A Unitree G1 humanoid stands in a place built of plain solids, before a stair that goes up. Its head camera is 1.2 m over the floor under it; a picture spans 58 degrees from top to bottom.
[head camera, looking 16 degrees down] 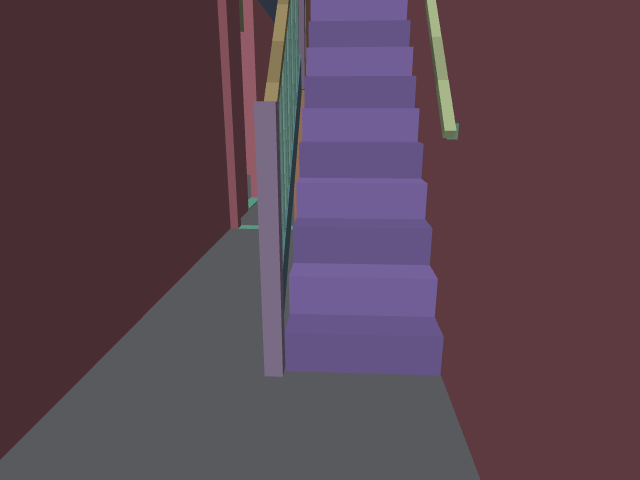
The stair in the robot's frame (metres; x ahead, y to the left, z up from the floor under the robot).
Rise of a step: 0.21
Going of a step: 0.21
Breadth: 0.75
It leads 3 degrees to the right of straight ahead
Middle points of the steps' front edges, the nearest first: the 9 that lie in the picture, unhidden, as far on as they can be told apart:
1.84 -0.21 0.21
2.05 -0.22 0.42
2.26 -0.23 0.62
2.46 -0.24 0.83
2.67 -0.25 1.04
2.88 -0.26 1.25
3.09 -0.27 1.46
3.29 -0.28 1.66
3.50 -0.29 1.87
